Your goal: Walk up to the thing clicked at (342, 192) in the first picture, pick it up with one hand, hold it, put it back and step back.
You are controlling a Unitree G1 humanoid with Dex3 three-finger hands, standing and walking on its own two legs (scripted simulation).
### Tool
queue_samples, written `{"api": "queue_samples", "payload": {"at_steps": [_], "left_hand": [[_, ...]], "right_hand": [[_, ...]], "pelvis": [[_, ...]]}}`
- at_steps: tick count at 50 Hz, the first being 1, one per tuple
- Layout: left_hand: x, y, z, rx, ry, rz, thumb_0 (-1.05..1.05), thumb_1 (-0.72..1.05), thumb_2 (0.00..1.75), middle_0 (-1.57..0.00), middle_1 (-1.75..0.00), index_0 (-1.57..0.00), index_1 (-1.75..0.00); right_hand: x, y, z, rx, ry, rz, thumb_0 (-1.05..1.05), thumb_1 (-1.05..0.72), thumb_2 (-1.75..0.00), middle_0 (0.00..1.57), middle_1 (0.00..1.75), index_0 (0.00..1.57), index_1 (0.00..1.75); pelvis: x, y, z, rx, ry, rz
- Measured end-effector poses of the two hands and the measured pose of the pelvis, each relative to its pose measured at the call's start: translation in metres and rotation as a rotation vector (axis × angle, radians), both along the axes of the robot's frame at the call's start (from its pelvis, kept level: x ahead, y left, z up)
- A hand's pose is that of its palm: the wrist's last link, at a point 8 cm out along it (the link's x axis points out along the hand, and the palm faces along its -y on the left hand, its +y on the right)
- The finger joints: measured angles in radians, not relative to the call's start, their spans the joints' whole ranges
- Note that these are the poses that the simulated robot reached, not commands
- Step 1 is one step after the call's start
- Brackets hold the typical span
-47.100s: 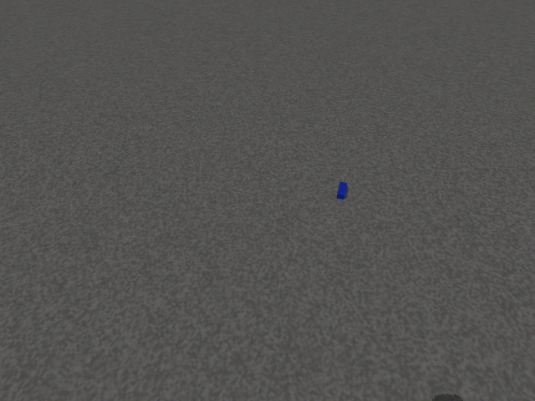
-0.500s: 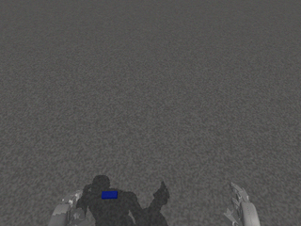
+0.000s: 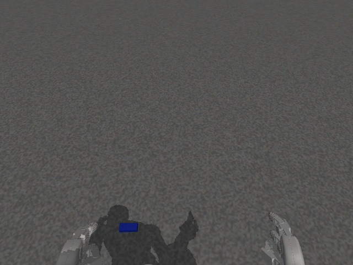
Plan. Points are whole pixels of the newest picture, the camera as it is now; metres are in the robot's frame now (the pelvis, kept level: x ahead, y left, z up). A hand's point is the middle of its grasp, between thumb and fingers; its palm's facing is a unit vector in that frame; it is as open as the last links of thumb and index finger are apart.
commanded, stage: home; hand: left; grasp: from above
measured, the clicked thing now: (128, 227) +0.44 +0.26 -0.70
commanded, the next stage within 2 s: stand in 0.62 s
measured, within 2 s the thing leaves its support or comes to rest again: neither
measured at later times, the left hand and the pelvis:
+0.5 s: hand (99, 260) +0.16 +0.18 -0.05, palm faces +0.04 -0.98 -0.19, open 7.4 cm; pelvis +0.00 +0.00 +0.00, yaw +0 degrees
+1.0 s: hand out of the picture +0.12 +0.23 -0.10, palm faces +0.02 -0.94 -0.34, open 7.4 cm; pelvis +0.00 +0.00 +0.03, yaw -1 degrees
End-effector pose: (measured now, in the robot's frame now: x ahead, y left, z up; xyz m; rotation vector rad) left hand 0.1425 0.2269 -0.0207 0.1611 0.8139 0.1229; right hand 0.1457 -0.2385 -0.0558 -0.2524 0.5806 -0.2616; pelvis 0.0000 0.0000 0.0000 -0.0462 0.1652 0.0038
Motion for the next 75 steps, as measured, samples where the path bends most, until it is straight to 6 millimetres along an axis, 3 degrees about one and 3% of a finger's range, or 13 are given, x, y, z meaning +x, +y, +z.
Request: {"api": "queue_samples", "payload": {"at_steps": [36, 41, 51, 61, 75], "left_hand": [[0.004, 0.001, 0.0, -0.002, 0.001, -0.002, 0.02, 0.9, 0.9, -0.2, -0.3, -0.2, -0.3], [0.008, 0.017, -0.025, 0.106, 0.002, -0.048, 0.01, 0.9, 0.9, -0.2, -0.3, -0.2, -0.31], [-0.04, 0.052, -0.046, 0.144, 0.21, 0.027, 0.01, 0.9, 0.9, -0.2, -0.3, -0.2, -0.31], [-0.089, 0.054, -0.05, 0.112, 0.378, 0.086, 0.01, 0.9, 0.9, -0.2, -0.3, -0.2, -0.3], [-0.109, 0.06, -0.042, 0.116, 0.44, 0.108, 0.01, 0.9, 0.9, -0.2, -0.3, -0.2, -0.31]], "right_hand": [[0.003, 0.002, 0.0, 0.004, 0.003, -0.001, 0.01, -0.91, -0.9, 0.2, 0.3, 0.2, 0.3], [-0.006, -0.007, -0.019, -0.042, 0.274, 0.143, 0.01, -0.9, -0.9, 0.2, 0.3, 0.2, 0.3], [-0.052, -0.035, -0.017, 0.003, 0.489, 0.034, 0.01, -0.91, -0.9, 0.2, 0.3, 0.2, 0.3], [-0.078, -0.029, -0.014, 0.037, 0.601, -0.01, 0.01, -0.91, -0.9, 0.2, 0.3, 0.2, 0.3], [-0.088, -0.027, -0.009, 0.057, 0.635, -0.023, 0.0, -0.91, -0.9, 0.2, 0.3, 0.2, 0.3]], "pelvis": [[0.003, 0.002, 0.0, -0.002, 0.007, -0.002], [-0.005, 0.001, 0.011, 0.034, -0.089, -0.013], [-0.004, 0.004, 0.033, 0.048, -0.164, -0.015], [-0.001, 0.007, 0.052, 0.042, -0.208, -0.006], [-0.007, 0.008, 0.064, 0.046, -0.241, -0.003]]}}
